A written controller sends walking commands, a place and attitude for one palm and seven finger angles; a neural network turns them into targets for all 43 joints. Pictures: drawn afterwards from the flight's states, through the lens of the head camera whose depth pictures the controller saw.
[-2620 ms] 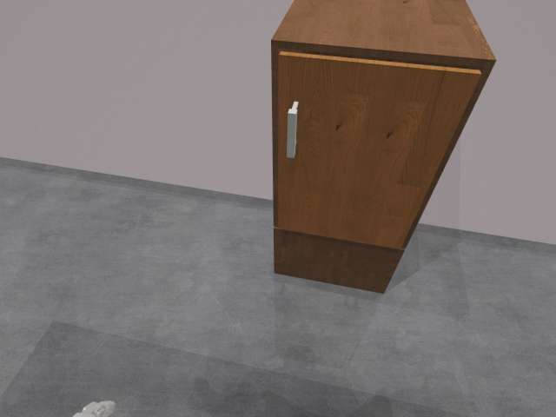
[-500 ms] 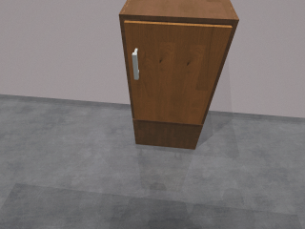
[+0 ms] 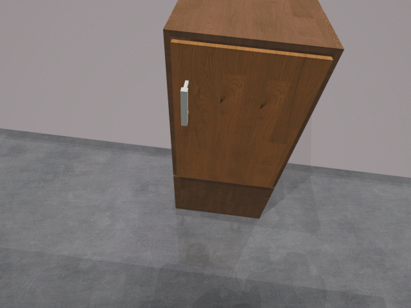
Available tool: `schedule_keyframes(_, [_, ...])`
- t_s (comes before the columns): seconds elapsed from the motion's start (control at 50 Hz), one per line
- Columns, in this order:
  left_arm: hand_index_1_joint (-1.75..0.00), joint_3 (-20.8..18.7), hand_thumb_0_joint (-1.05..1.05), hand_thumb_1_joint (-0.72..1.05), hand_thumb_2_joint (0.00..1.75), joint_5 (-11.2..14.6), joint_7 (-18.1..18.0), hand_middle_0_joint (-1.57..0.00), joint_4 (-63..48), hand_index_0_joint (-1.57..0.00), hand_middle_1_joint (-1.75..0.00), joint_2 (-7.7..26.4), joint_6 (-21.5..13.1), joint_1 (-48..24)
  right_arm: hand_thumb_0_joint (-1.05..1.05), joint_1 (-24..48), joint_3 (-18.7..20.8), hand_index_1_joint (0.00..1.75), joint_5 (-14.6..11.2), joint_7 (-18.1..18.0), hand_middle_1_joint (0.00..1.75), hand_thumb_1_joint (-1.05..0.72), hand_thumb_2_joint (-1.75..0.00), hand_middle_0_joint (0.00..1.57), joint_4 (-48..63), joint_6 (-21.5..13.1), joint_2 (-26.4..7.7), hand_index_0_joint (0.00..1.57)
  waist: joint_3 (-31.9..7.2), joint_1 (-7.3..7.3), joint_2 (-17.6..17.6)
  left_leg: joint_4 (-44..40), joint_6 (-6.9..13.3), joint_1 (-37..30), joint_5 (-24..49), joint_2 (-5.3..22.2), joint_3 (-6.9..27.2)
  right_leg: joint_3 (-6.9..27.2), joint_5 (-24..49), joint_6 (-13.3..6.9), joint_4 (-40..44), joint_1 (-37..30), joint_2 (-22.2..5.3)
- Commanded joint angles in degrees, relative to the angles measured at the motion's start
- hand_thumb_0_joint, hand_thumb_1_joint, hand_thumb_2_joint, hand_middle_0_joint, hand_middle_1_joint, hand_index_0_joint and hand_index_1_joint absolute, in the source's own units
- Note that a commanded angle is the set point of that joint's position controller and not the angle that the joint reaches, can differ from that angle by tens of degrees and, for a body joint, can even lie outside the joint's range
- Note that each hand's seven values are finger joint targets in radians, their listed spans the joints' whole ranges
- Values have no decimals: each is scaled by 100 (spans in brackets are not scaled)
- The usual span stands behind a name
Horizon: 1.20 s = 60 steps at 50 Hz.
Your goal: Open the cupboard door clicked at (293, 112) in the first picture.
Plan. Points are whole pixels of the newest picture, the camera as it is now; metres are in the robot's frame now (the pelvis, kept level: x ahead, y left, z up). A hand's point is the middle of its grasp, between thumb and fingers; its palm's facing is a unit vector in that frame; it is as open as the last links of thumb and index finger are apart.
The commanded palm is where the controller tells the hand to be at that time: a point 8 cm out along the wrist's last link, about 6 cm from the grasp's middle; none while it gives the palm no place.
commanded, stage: take the last steps up to it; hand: left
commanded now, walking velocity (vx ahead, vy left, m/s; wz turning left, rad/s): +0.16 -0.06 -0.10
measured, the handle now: (185, 103) +0.65 +0.13 +0.00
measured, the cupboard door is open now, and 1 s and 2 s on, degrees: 0 0 0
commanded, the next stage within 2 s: come to a stop and stand still in 0.04 s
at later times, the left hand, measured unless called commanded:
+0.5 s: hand (146, 273) +0.22 +0.16 -0.16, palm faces -0.08 -0.97 -0.25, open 7.3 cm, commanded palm none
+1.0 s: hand out of the picture +0.07 +0.22 -0.17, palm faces +0.07 -0.98 -0.17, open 7.4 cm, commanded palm none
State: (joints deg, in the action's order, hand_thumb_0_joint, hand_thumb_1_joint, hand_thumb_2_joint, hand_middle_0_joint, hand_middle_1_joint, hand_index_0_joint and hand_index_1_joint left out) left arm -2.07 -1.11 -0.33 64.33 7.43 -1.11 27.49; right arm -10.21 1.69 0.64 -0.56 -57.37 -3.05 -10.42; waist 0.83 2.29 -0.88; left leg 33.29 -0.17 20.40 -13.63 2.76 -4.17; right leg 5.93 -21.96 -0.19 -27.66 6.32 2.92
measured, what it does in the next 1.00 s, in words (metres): steps on the spot: right foot, then left foot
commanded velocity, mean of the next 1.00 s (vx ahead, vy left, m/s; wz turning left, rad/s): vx -0.05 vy -0.01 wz -0.01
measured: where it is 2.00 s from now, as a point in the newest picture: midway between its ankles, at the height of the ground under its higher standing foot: outside the picture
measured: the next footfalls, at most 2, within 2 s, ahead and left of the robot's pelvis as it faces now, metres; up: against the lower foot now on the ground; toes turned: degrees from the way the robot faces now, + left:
right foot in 0.44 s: +0.19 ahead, -0.13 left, +0.00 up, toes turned -8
left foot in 0.90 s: +0.08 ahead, +0.11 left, +0.00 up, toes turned +3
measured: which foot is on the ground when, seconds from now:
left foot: down 0.00-0.46, up 0.48-0.88, down 0.90-1.00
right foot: down 0.00-0.00, up 0.02-0.42, down 0.44-0.90, up 0.92-1.00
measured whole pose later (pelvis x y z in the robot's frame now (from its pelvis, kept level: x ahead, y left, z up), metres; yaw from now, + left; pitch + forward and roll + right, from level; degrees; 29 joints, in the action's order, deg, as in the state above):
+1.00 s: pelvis +0.04 +0.03 +0.01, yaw -1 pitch -2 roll -2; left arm -4.2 -1.4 -0.7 59.4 12.4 4.5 15.8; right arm -17.3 1.1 1.9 -1.6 -58.8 0.9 -8.0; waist -2.2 0.3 -2.8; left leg 28.3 1.2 10.1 -17.1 1.0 -1.3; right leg 0.3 -18.2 1.3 -46.1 26.9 -0.4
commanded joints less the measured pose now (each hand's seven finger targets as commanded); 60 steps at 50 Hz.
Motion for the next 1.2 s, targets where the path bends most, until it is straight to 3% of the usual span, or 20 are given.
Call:
schedule_keyframes(0.0, [-30,-146,0,90,90,4,-43,-20,-480,-20,-30,439,-136,64,0,-1993,311,30,66,-137,30,-90,-90,20,-286,-48,-1395,20,-592,-710,1743,-1922,947,-2696,102,2446,2915,-494,-1240,-200,-3145,2731,52])
schedule_keyframes(0.02, [-30,-169,0,90,90,-69,-48,-20,-505,-20,-30,540,-91,-154,0,-1677,261,30,75,-151,30,-90,-90,20,-213,-5,-1180,20,-117,-682,1134,-2110,1059,-2068,-345,2396,2773,-342,-1037,-204,-3593,2763,-259])
schedule_keyframes(0.08, [-30,-180,0,90,90,-103,57,-20,-408,-20,-30,394,-29,-445,0,-1031,74,30,66,-169,30,-90,-90,20,-96,-86,-514,20,708,-338,531,-2223,949,-822,550,1781,1632,-431,14,-65,-3866,2688,-697])
schedule_keyframes(0.18, [-30,-156,0,90,90,-59,15,-20,-467,-20,-30,181,179,-401,0,-977,39,30,51,-274,30,-90,-90,20,-149,-128,-383,20,337,-86,551,-1633,717,-896,4156,1314,284,-620,781,199,-2993,2134,-675])
schedule_keyframes(0.3, [-30,-164,0,90,90,-83,-46,-20,-946,-20,-30,444,301,-1301,0,-1095,229,30,87,-327,30,-90,-90,20,-251,123,-644,20,365,-356,1204,-996,725,-1595,5230,1336,245,-1031,555,123,-1634,2042,-460])
schedule_keyframes(0.36, [-30,-201,0,90,90,-75,-52,-20,-1068,-20,-30,620,250,-1382,0,-1043,320,30,100,-319,30,-90,-90,20,-238,220,-744,20,196,-282,1131,-504,651,-1696,5045,1398,383,-961,640,6,-864,1588,-479])
schedule_keyframes(0.4, [-30,-271,0,90,90,-74,-58,-20,-953,-20,-30,872,126,-948,0,-1043,362,30,53,-274,30,-90,-90,20,-208,268,-735,20,-325,-44,630,436,283,-1507,3753,1007,160,-930,2746,25,285,539,-689])
schedule_keyframes(0.42, [-30,-341,0,90,90,-122,-125,-20,-892,-20,-30,1337,42,-782,0,-1381,342,30,-15,-222,30,-90,-90,20,-190,290,-453,20,-974,-72,-622,1575,-26,-547,1269,395,-167,71,5656,-331,80,-653,-1812])
schedule_keyframes(0.44, [-30,-392,0,90,90,-57,-158,-20,-839,-20,-30,1592,43,-561,0,-1299,312,30,-74,-220,30,-90,-90,20,-48,320,-280,20,-1405,55,-1303,2799,-139,101,-2368,-339,-2,972,8030,-1129,-144,-1079,-2880])
schedule_keyframes(0.46, [-30,-339,0,90,90,-17,-195,-20,-941,-20,-30,1437,70,-806,0,-1279,332,30,-67,-273,30,-90,-90,20,-13,387,-357,20,-1252,-52,-983,3268,-76,187,-2382,-281,566,532,7807,-1335,-9,-752,-2924])
schedule_keyframes(0.56, [-30,-282,0,90,90,11,-282,-20,-1159,-20,-30,1138,158,-1651,0,-832,354,30,16,-153,30,-90,-90,20,-132,638,-337,20,-534,-199,-440,4175,-272,633,-1281,-168,706,25,5120,-1031,415,330,-2187])
schedule_keyframes(0.64, [-30,-307,0,90,90,-23,-272,-20,-1231,-20,-30,1207,161,-1742,0,-827,351,30,93,-66,30,-90,-90,20,-70,713,-403,20,-436,-206,-796,3764,-371,704,-904,-172,633,14,3105,-926,815,565,-2065])
schedule_keyframes(0.78, [-30,-370,0,90,90,-154,-200,-20,-1248,-20,-30,1361,225,-1610,0,-727,248,30,45,31,30,-90,-90,20,116,518,-267,20,-282,-96,-1165,1223,-169,-252,-1387,-154,153,367,-154,-844,1469,1034,-1912])
schedule_keyframes(0.84, [-30,-331,0,90,90,-86,-173,-20,-1164,-20,-30,1270,294,-1817,0,-1712,175,30,28,-1,30,-90,-90,20,-218,410,-203,20,-328,-554,-1063,-643,-10,-1831,-692,-331,-133,13,-1171,-316,1373,2003,-1471])
schedule_keyframes(0.86, [-30,-261,0,90,90,-40,-157,-20,-1167,-20,-30,1028,309,-1769,0,-1873,179,30,49,-27,30,-90,-90,20,-255,352,-401,20,-205,-613,-139,-1428,46,-1866,-1061,19,516,-304,-1301,-90,527,2310,-1098])
schedule_keyframes(0.88, [-30,-178,0,90,90,49,-132,-20,-1204,-20,-30,589,340,-1657,0,-1646,246,30,138,-70,30,-90,-90,20,-167,292,-863,20,288,-558,1691,-2539,338,-964,-2857,1202,2348,-832,-872,188,-875,2722,-427])
schedule_keyframes(0.9, [-30,-183,0,90,90,27,-133,-20,-1235,-20,-30,551,374,-1800,0,-1035,239,30,155,-124,30,-90,-90,20,110,342,-1048,20,1101,-466,1853,-3281,598,446,-3585,1864,3022,-561,-394,166,-1588,2625,-377])
schedule_keyframes(0.98, [-30,-313,0,90,90,-98,47,-20,-712,-20,-30,724,347,-874,0,-442,90,30,108,-222,30,-90,-90,20,192,198,-742,20,906,9,915,-2905,326,159,-2184,1150,1774,-265,662,153,-3300,2565,-222])
schedule_keyframes(1.08, [-30,-272,0,90,90,-90,75,-20,-580,-20,-30,710,288,-782,0,-1410,155,30,60,-313,30,-90,-90,20,-175,119,-609,20,528,-341,759,-2515,343,-1333,-972,1126,1448,-325,945,258,-3325,3142,-309])
schedule_keyframes(1.18, [-30,-196,0,90,90,-84,111,-20,-698,-20,-30,572,316,-1118,0,-1880,186,30,102,-365,30,-90,-90,20,-446,111,-571,20,362,-560,658,-2354,924,-1877,-194,1531,1760,-450,392,246,-2400,3009,-594])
